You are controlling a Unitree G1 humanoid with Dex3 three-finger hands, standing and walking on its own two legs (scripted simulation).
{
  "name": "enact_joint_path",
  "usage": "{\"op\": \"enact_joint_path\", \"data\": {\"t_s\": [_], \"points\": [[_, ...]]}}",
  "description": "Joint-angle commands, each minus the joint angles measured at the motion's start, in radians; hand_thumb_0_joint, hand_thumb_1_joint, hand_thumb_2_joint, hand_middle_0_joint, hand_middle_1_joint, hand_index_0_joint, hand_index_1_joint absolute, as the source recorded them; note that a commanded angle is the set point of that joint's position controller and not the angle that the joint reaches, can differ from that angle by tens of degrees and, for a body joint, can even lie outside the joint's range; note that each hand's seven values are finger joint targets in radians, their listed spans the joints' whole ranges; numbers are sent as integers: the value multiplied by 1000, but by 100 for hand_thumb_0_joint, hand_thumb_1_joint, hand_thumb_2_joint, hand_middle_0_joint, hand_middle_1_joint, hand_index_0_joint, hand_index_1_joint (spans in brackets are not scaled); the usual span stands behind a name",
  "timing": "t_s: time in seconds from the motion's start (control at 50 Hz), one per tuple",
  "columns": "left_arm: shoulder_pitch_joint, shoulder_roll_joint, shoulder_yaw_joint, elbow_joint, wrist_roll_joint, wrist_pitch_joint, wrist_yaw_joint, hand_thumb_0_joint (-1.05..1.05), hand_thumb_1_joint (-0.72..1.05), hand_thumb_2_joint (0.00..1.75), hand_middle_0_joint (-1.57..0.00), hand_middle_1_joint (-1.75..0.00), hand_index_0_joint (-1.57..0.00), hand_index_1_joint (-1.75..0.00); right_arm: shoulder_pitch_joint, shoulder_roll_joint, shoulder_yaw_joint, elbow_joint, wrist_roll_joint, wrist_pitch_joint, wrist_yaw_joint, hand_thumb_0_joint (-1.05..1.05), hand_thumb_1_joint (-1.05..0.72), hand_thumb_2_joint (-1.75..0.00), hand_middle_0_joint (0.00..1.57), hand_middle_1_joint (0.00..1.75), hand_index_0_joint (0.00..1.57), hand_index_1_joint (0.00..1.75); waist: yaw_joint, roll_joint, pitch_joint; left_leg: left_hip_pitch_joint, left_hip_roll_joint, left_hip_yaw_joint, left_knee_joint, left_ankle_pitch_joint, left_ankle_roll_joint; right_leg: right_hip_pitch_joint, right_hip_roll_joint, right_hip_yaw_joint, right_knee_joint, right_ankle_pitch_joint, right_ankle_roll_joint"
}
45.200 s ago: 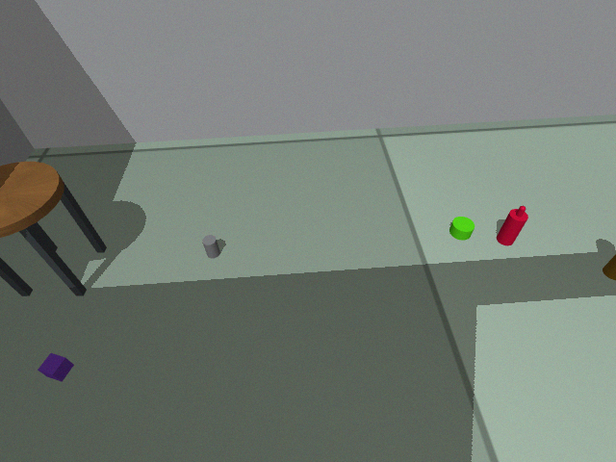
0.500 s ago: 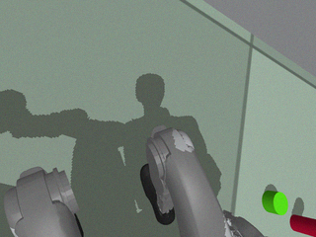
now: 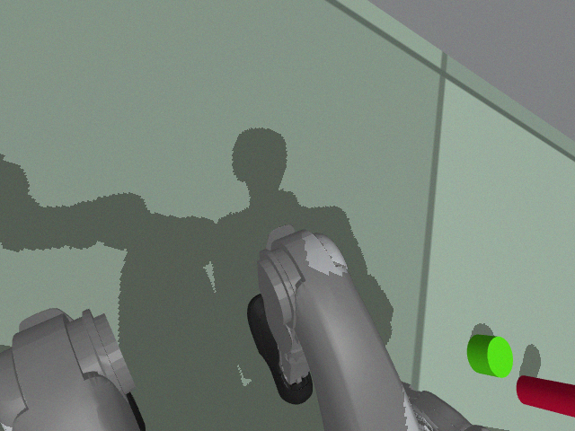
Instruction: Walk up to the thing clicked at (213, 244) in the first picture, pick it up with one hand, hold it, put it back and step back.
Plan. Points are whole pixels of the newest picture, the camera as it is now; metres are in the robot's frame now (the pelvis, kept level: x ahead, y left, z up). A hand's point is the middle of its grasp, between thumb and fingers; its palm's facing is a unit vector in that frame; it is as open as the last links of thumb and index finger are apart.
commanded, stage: open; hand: left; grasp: from above
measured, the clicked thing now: out of the picture +0.45 +0.30 -0.25
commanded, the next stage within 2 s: withdraw in 0.50 s
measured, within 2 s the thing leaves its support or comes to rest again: neither
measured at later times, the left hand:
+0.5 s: hand out of the picture +0.44 +0.31 -0.22, palm faces -0.44 -0.14 -0.89, open 13.4 cm
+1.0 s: hand out of the picture +0.46 +0.34 -0.12, palm faces -0.28 -0.06 -0.96, open 14.1 cm
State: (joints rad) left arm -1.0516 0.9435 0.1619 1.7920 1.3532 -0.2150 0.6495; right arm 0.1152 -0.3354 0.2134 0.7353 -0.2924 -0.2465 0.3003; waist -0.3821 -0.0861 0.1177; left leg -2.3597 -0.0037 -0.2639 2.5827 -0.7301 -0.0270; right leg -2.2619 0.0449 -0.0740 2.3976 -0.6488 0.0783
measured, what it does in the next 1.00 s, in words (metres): stands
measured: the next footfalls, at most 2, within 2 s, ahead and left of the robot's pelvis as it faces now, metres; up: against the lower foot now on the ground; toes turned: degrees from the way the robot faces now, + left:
none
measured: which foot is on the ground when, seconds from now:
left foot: down 0.00-1.00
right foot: down 0.00-1.00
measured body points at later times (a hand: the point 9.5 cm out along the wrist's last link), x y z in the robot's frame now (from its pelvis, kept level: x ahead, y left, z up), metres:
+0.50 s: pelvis +0.00 +0.00 +0.01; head +0.25 +0.12 +0.35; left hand +0.46 +0.32 -0.17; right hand +0.05 -0.26 -0.05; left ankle +0.06 +0.13 -0.26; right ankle +0.12 -0.14 -0.26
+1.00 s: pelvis +0.01 +0.00 +0.03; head +0.23 +0.09 +0.41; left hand +0.47 +0.34 -0.07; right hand +0.07 -0.27 -0.07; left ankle +0.06 +0.13 -0.26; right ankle +0.12 -0.14 -0.26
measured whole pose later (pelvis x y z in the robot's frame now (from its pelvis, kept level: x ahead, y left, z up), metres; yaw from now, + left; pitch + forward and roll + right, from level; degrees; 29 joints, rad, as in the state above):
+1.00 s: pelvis +0.01 +0.00 +0.03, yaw +2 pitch +34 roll -11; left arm -0.89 0.76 0.11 1.33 1.22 -0.10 0.48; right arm 0.16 -0.31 0.08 0.77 -0.17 -0.14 0.30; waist -0.26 0.03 -0.07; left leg -2.34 0.00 -0.21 2.48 -0.75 -0.03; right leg -2.26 0.01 -0.04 2.34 -0.69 0.07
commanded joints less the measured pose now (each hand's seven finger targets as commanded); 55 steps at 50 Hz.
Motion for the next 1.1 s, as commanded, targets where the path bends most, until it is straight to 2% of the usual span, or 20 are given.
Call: {"op": "enact_joint_path", "data": {"t_s": [0.0,0.08,0.16,0.18,0.24,0.32,0.36,0.4,0.54,0.6,0.64,0.68,0.72,0.74,0.78,0.84,0.86,0.92,0.98,1.08], "points": [[-261,209,4,-102,-31,9,24,0,-25,76,-30,-83,-31,-81,180,-318,-84,5,7,-6,-1,0,-90,-90,20,30,20,30,-45,470,-608,482,16,138,-276,218,31,328,20,-182,-176,242,-86],[-226,218,12,-127,-54,7,11,0,-31,83,-26,-87,-26,-87,186,-328,-100,10,16,-1,-11,0,-90,-90,20,30,20,30,-21,469,-622,464,15,144,-293,191,34,343,25,-174,-202,213,-90],[-240,187,-12,-151,-57,0,-7,0,-37,85,-20,-90,-21,-90,189,-326,-109,5,21,6,-12,0,-90,-90,20,30,20,30,-30,474,-631,487,14,136,-299,205,31,332,21,-179,-191,224,-93],[-219,205,5,-154,-53,-2,-5,0,-39,87,-18,-92,-19,-91,198,-323,-105,9,20,11,-13,0,-90,-90,20,30,20,30,-22,475,-649,498,16,133,-306,228,30,345,24,-183,-193,242,-92],[-240,194,-4,-171,-45,-13,-6,0,-40,89,-17,-94,-17,-93,210,-327,-104,10,16,18,-12,0,-90,-90,20,30,20,30,-41,486,-648,519,15,131,-300,264,27,349,20,-185,-183,272,-90],[-236,201,-6,-159,-47,-25,-2,0,-41,94,-16,-99,-16,-98,189,-323,-104,3,23,24,-17,0,-90,-90,20,30,20,30,-28,482,-627,505,16,133,-307,221,27,332,21,-182,-192,235,-95],[-256,167,-42,-176,-36,-29,0,0,-44,92,-13,-99,-13,-98,176,-321,-104,-6,20,23,-17,0,-90,-90,20,30,20,30,-28,514,-639,523,16,132,-310,225,22,312,23,-184,-187,237,-95],[-243,199,-22,-149,-19,-24,11,0,-44,94,-11,-103,-12,-101,187,-325,-104,3,16,24,-14,0,-90,-90,20,30,20,30,-35,508,-638,537,16,135,-303,234,23,322,21,-186,-183,249,-93],[-246,195,-9,-128,-21,-11,37,0,-48,98,-7,-106,-9,-105,172,-327,-98,-12,14,21,-14,0,-89,-90,20,30,20,30,-28,485,-610,485,14,138,-316,204,28,312,23,-184,-198,220,-93],[-260,175,-36,-102,-24,1,31,0,-52,98,-7,-103,-8,-102,173,-328,-95,-20,11,13,-15,0,-91,-90,20,30,20,30,-50,451,-591,467,13,144,-302,177,33,310,22,-179,-206,208,-90],[-271,237,13,-139,-27,6,37,0,-53,99,-7,-103,-7,-102,198,-341,-100,-15,15,13,-18,0,-91,-90,20,30,20,30,-36,470,-618,479,13,142,-310,195,34,322,20,-178,-206,215,-90],[-275,243,22,-165,-42,11,40,0,-54,100,-7,-103,-7,-102,190,-334,-105,-10,21,8,-20,0,-91,-90,20,30,20,30,-23,489,-644,502,17,142,-317,192,29,337,20,-171,-205,212,-95],[-319,194,-15,-262,-53,14,27,0,-54,99,-7,-102,-7,-102,176,-314,-102,-23,25,-1,-13,0,-91,-90,20,30,20,30,-16,524,-707,547,14,148,-314,218,27,343,18,-169,-204,235,-94],[-311,253,31,-327,-57,15,29,0,-54,100,-7,-102,-7,-102,181,-323,-117,-19,28,1,-13,0,-91,-90,20,30,20,30,3,574,-767,589,14,147,-322,243,23,356,16,-171,-198,255,-95],[-258,246,46,-389,-79,24,6,0,-56,100,-7,-101,-7,-101,174,-318,-143,-21,44,4,-10,0,-91,-91,20,30,20,30,43,635,-820,642,14,146,-347,260,11,335,7,-167,-186,258,-102],[-193,176,27,-505,-102,61,-36,0,-56,101,-7,-100,-6,-101,179,-293,-186,-3,73,32,0,0,-91,-91,20,30,20,30,93,693,-908,688,10,163,-381,301,0,323,5,-149,-190,284,-113],[-183,159,23,-570,-122,76,-53,0,-56,101,-7,-100,-6,-101,180,-282,-198,-4,92,47,1,0,-91,-91,20,30,20,30,129,706,-963,699,6,175,-396,311,2,331,4,-134,-198,290,-118],[-119,82,-18,-655,-164,132,-128,0,-54,100,-8,-99,-8,-100,190,-262,-230,1,140,95,-1,0,-91,-91,20,30,20,30,167,643,-967,670,0,213,-430,352,17,360,4,-104,-251,328,-118],[-126,14,-71,-673,-188,168,-233,0,-52,100,-9,-98,-8,-99,238,-247,-258,2,175,151,-18,0,-91,-91,20,30,20,30,138,495,-904,605,-3,222,-461,319,39,401,2,-79,-322,312,-112],[-147,-141,-167,-706,-270,163,-409,0,-55,103,-10,-99,-8,-101,253,-218,-289,-37,207,207,-68,0,-92,-91,20,30,20,30,109,284,-799,575,-6,187,-544,194,56,417,-8,-66,-414,193,-114]]}}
